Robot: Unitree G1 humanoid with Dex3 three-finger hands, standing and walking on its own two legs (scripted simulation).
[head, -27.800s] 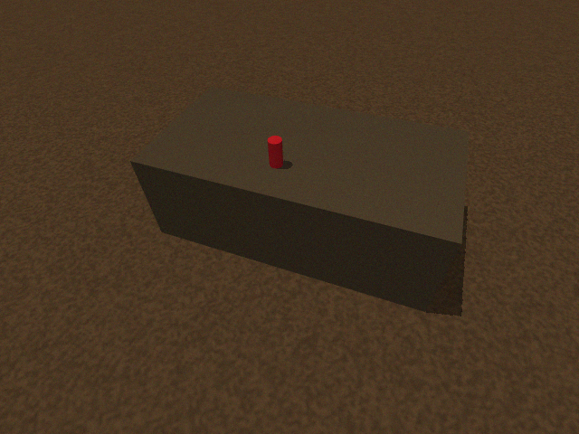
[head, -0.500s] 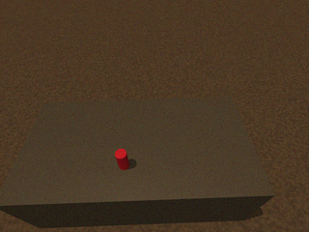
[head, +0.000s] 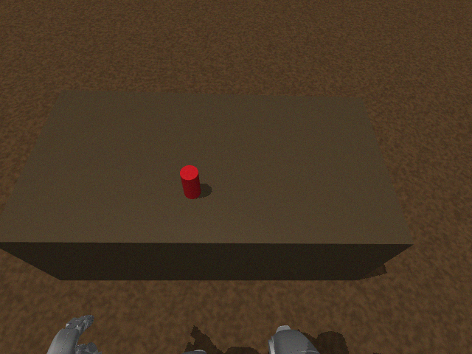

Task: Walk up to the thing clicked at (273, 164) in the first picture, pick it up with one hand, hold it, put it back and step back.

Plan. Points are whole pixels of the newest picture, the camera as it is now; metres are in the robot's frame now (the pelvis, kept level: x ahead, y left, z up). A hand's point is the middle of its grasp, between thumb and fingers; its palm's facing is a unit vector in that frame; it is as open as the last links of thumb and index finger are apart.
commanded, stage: step back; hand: left
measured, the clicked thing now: (190, 182) +0.59 +0.14 -0.28
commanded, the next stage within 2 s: none
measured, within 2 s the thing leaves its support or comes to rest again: neither
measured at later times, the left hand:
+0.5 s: hand out of the picture +0.03 +0.25 -0.12, palm faces -0.07 -0.91 -0.40, open 7.4 cm
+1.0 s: hand out of the picture -0.14 +0.26 -0.15, palm faces -0.08 -0.91 -0.40, open 7.4 cm
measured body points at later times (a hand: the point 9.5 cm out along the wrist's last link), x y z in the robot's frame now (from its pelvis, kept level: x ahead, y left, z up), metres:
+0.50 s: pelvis -0.10 -0.01 +0.01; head -0.04 -0.03 +0.46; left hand +0.03 +0.29 -0.09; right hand -0.01 -0.33 -0.12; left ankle -0.11 +0.12 -0.65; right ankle -0.07 -0.12 -0.72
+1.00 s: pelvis -0.24 -0.01 +0.00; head -0.18 +0.00 +0.45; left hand -0.14 +0.31 -0.12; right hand -0.14 -0.33 -0.10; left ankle -0.16 +0.12 -0.72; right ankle -0.29 -0.14 -0.70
